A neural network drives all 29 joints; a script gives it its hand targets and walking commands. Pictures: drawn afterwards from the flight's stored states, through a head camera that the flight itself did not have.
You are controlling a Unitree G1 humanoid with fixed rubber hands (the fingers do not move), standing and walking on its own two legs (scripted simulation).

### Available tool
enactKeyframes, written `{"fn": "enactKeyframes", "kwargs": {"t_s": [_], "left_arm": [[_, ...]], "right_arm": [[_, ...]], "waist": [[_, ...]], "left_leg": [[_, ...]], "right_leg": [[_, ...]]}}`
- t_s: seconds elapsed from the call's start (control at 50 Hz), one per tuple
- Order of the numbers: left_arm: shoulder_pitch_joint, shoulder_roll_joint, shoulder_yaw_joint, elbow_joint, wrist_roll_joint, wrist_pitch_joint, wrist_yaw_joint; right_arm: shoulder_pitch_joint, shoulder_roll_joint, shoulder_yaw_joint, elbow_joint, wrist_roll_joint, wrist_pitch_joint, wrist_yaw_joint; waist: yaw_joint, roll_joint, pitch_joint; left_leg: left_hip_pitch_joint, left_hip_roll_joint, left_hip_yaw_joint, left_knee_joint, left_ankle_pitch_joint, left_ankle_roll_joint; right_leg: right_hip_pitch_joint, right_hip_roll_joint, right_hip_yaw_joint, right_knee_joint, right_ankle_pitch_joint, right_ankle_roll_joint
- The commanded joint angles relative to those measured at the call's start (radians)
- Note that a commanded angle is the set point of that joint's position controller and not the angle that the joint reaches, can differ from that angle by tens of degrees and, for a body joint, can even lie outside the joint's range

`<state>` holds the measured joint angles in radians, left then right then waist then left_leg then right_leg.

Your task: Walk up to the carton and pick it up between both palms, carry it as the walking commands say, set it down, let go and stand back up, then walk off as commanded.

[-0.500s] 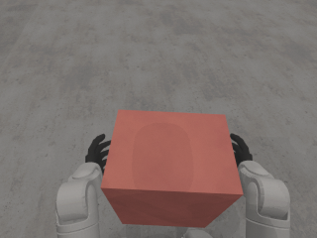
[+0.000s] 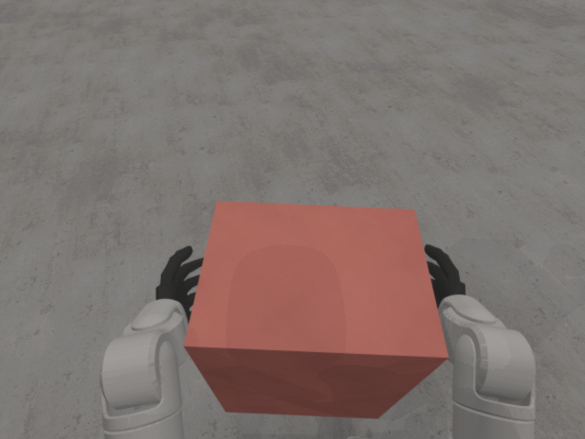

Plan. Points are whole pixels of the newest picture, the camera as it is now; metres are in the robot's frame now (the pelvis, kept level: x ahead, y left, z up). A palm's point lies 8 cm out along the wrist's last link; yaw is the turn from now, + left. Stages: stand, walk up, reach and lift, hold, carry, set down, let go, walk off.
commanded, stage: carry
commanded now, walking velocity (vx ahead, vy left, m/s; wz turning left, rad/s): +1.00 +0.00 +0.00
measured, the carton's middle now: (307, 324) +0.27 +0.00 +0.02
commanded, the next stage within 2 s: none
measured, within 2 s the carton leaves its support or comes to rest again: neither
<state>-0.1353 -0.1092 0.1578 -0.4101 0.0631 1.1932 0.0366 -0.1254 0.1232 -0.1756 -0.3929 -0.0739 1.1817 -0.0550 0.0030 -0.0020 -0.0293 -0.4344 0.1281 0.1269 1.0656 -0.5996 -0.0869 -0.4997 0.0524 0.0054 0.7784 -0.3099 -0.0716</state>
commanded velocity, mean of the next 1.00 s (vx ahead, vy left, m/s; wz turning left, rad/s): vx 1.00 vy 0.00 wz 0.00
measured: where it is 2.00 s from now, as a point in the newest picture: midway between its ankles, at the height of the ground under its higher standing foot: (298, 216)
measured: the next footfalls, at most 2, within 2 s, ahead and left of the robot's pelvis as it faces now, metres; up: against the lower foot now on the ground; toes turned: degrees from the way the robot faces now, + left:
left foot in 0.12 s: +0.02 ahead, +0.14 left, +0.00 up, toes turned +10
left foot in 0.62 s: +0.19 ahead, +0.12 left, +0.00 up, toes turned +11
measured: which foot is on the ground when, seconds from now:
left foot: up 0.00-0.10, down 0.12-0.34, up 0.36-0.60, down 0.62-0.94, up 0.96-1.00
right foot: down 0.00-0.66, up 0.68-0.88, down 0.90-1.00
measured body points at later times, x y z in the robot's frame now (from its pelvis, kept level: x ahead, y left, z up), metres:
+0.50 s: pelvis +0.09 -0.03 +0.02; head +0.08 -0.04 +0.47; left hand +0.36 +0.13 +0.11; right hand +0.36 -0.20 +0.09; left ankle +0.05 +0.11 -0.67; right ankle +0.06 -0.13 -0.71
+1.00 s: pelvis +0.37 -0.04 +0.01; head +0.39 -0.03 +0.46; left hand +0.65 +0.12 +0.09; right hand +0.64 -0.21 +0.09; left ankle +0.19 +0.09 -0.62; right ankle +0.35 -0.15 -0.71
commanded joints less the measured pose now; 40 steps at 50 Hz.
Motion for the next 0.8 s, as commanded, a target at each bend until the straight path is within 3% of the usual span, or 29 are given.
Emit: {"fn": "enactKeyframes", "kwargs": {"t_s": [0.0,0.04,0.08,0.1,0.12,0.14,0.16,0.18,0.22,0.26,0.28,0.3,0.32,0.34,0.36,0.38,0.42,0.46,0.52,0.56,0.58,0.6,0.62,0.64,0.66,0.68,0.72,0.76,0.78], "left_arm": [[-0.515,-0.749,-0.731,-0.086,-0.343,-0.005,-0.23],[-0.471,-0.753,-0.724,-0.048,-0.323,0.002,-0.225],[-0.439,-0.734,-0.702,-0.009,-0.297,0.013,-0.227],[-0.451,-0.725,-0.702,0.003,-0.288,0.018,-0.227],[-0.512,-0.73,-0.724,-0.024,-0.307,0.02,-0.23],[-0.584,-0.744,-0.73,-0.031,-0.314,0.028,-0.242],[-0.602,-0.744,-0.714,-0.008,-0.316,0.033,-0.245],[-0.572,-0.746,-0.696,0.036,-0.314,0.036,-0.241],[-0.562,-0.746,-0.695,0.052,-0.321,0.041,-0.238],[-0.543,-0.745,-0.7,0.044,-0.33,0.043,-0.234],[-0.548,-0.747,-0.702,0.032,-0.34,0.042,-0.235],[-0.541,-0.738,-0.691,0.049,-0.338,0.042,-0.234],[-0.557,-0.734,-0.695,0.042,-0.341,0.035,-0.235],[-0.559,-0.746,-0.695,0.042,-0.341,0.028,-0.234],[-0.593,-0.764,-0.713,0.01,-0.351,0.029,-0.233],[-0.615,-0.77,-0.728,-0.035,-0.366,0.024,-0.227],[-0.619,-0.78,-0.737,-0.096,-0.376,0.019,-0.225],[-0.619,-0.788,-0.751,-0.138,-0.387,0.013,-0.223],[-0.619,-0.794,-0.763,-0.173,-0.389,0.008,-0.218],[-0.601,-0.785,-0.756,-0.171,-0.377,0.014,-0.21],[-0.597,-0.774,-0.751,-0.183,-0.366,0.017,-0.206],[-0.588,-0.775,-0.75,-0.185,-0.354,0.023,-0.205],[-0.582,-0.768,-0.752,-0.164,-0.349,0.034,-0.208],[-0.631,-0.754,-0.766,-0.175,-0.367,0.038,-0.218],[-0.64,-0.765,-0.779,-0.171,-0.38,0.034,-0.22],[-0.636,-0.781,-0.773,-0.165,-0.39,0.027,-0.216],[-0.596,-0.802,-0.769,-0.148,-0.386,0.025,-0.21],[-0.599,-0.804,-0.765,-0.166,-0.381,0.018,-0.205],[-0.6,-0.799,-0.77,-0.172,-0.382,0.016,-0.202]], "right_arm": [[-0.585,0.767,0.803,-0.122,0.413,0.012,0.227],[-0.542,0.76,0.777,-0.067,0.395,0.026,0.233],[-0.497,0.751,0.77,-0.02,0.369,0.033,0.236],[-0.481,0.733,0.751,0.002,0.356,0.032,0.238],[-0.473,0.729,0.735,0.011,0.348,0.027,0.241],[-0.496,0.743,0.718,0.033,0.33,0.023,0.245],[-0.528,0.748,0.711,0.029,0.323,0.028,0.249],[-0.563,0.744,0.712,0.02,0.333,0.038,0.254],[-0.604,0.74,0.735,-0.009,0.341,0.043,0.249],[-0.58,0.739,0.741,-0.007,0.334,0.048,0.24],[-0.564,0.749,0.748,0.003,0.331,0.05,0.238],[-0.579,0.746,0.75,0.016,0.333,0.053,0.236],[-0.591,0.755,0.757,0.012,0.349,0.053,0.235],[-0.627,0.758,0.772,-0.008,0.373,0.049,0.24],[-0.653,0.773,0.776,-0.029,0.38,0.043,0.244],[-0.644,0.786,0.775,-0.036,0.392,0.036,0.245],[-0.621,0.81,0.786,-0.064,0.399,0.03,0.241],[-0.617,0.819,0.799,-0.095,0.407,0.024,0.234],[-0.633,0.819,0.803,-0.147,0.419,0.024,0.23],[-0.601,0.82,0.789,-0.139,0.415,0.031,0.232],[-0.571,0.819,0.775,-0.122,0.408,0.033,0.235],[-0.51,0.8,0.758,-0.099,0.398,0.036,0.236],[-0.487,0.775,0.733,-0.063,0.381,0.036,0.237],[-0.493,0.778,0.724,-0.048,0.365,0.033,0.235],[-0.495,0.774,0.716,-0.08,0.368,0.027,0.232],[-0.51,0.79,0.725,-0.101,0.383,0.025,0.227],[-0.534,0.793,0.75,-0.145,0.39,0.025,0.221],[-0.549,0.805,0.762,-0.144,0.392,0.026,0.223],[-0.54,0.808,0.761,-0.138,0.39,0.025,0.225]], "waist": [[0.027,-0.224,-0.35],[0.028,-0.236,-0.339],[0.003,-0.241,-0.344],[-0.021,-0.06,-0.349],[-0.027,0.229,-0.259],[-0.014,0.394,-0.144],[-0.006,0.309,-0.104],[-0.004,0.243,-0.116],[-0.007,0.219,-0.145],[0.002,0.151,-0.205],[0.005,0.059,-0.246],[0.023,-0.118,-0.233],[0.027,-0.365,-0.246],[0.025,-0.355,-0.187],[0.016,-0.216,-0.156],[0.017,-0.139,-0.183],[0.022,-0.116,-0.236],[0.025,-0.159,-0.254],[0.024,-0.201,-0.232],[0.008,-0.17,-0.274],[-0.007,-0.108,-0.345],[-0.033,0.01,-0.432],[-0.046,0.325,-0.419],[-0.042,0.455,-0.317],[-0.044,0.345,-0.284],[-0.048,0.256,-0.27],[-0.054,0.145,-0.237],[-0.041,0.163,-0.215],[-0.036,0.209,-0.218]], "left_leg": [[0.049,-0.074,0.006,-0.27,0.054,0.065],[0.213,-0.112,0.081,-0.491,0.125,0.078],[0.492,-0.134,0.159,-0.714,0.255,0.107],[0.64,-0.017,0.016,-0.808,0.172,0.15],[0.624,0.18,-0.289,-0.973,-0.09,0.219],[0.419,0.336,-0.423,-1.004,-0.175,0.265],[0.303,0.322,-0.369,-1.016,-0.166,0.236],[0.328,0.314,-0.292,-1.003,-0.068,0.196],[0.27,0.263,-0.157,-0.943,0.049,0.159],[0.248,0.159,-0.037,-0.77,0.088,0.137],[0.203,0.103,0.022,-0.617,0.131,0.122],[0.029,0.038,0.087,-0.375,0.22,0.091],[-0.222,-0.054,0.095,-0.161,0.179,0.053],[-0.343,-0.056,0.001,-0.08,0.076,0.049],[-0.363,-0.016,-0.056,-0.021,0.124,0.058],[-0.314,-0.006,-0.066,-0.058,0.168,0.06],[-0.22,0.002,-0.051,-0.17,0.207,0.052],[-0.114,-0.019,-0.008,-0.278,0.223,0.05],[0.019,-0.038,0.055,-0.429,0.255,0.053],[0.211,-0.067,0.123,-0.61,0.347,0.069],[0.404,-0.082,0.144,-0.649,0.395,0.085],[0.675,0.0,0.011,-0.675,0.32,0.126],[0.824,0.227,-0.338,-0.781,0.184,0.205],[0.92,0.317,-0.505,-0.801,0.331,0.286],[0.913,0.342,-0.511,-0.795,0.527,0.288],[0.928,0.338,-0.45,-0.79,0.606,0.269],[0.861,0.341,-0.355,-0.828,0.565,0.251],[0.706,0.279,-0.2,-0.829,0.575,0.211],[0.634,0.248,-0.129,-0.836,0.556,0.191]], "right_leg": [[0.288,-0.273,0.389,-0.656,-0.506,-0.059],[0.229,-0.22,0.279,-0.647,-0.369,-0.012],[0.135,-0.121,0.122,-0.642,-0.268,0.115],[0.013,-0.061,0.022,-0.476,-0.177,0.165],[-0.151,0.031,-0.124,-0.223,-0.101,0.197],[-0.154,-0.089,-0.057,-0.016,-0.071,0.107],[-0.074,-0.123,-0.039,0.018,-0.029,0.078],[-0.07,-0.116,-0.058,-0.004,-0.004,0.07],[0.047,-0.096,-0.118,-0.141,0.001,0.071],[0.224,-0.061,-0.134,-0.325,0.025,0.07],[0.344,-0.069,-0.094,-0.374,0.002,0.06],[0.478,-0.203,0.153,-0.447,-0.066,0.01],[0.64,-0.346,0.487,-0.52,-0.077,-0.068],[0.619,-0.394,0.597,-0.545,-0.098,-0.129],[0.561,-0.396,0.566,-0.556,-0.117,-0.125],[0.539,-0.383,0.507,-0.556,-0.107,-0.112],[0.516,-0.348,0.399,-0.569,-0.131,-0.088],[0.49,-0.321,0.305,-0.57,-0.078,-0.077],[0.435,-0.31,0.223,-0.587,-0.039,-0.076],[0.408,-0.279,0.139,-0.504,0.093,-0.062],[0.363,-0.232,0.066,-0.366,0.274,-0.034],[0.199,-0.17,-0.018,-0.099,0.388,0.014],[-0.086,-0.072,-0.125,0.179,0.239,0.071],[-0.35,-0.03,-0.096,0.272,-0.133,0.064],[-0.402,-0.079,-0.046,0.347,-0.166,0.048],[-0.446,-0.1,-0.046,0.341,-0.171,0.047],[-0.434,-0.145,-0.066,0.166,-0.137,0.066],[-0.253,-0.139,-0.114,-0.053,-0.064,0.071],[-0.147,-0.114,-0.145,-0.143,-0.001,0.072]]}}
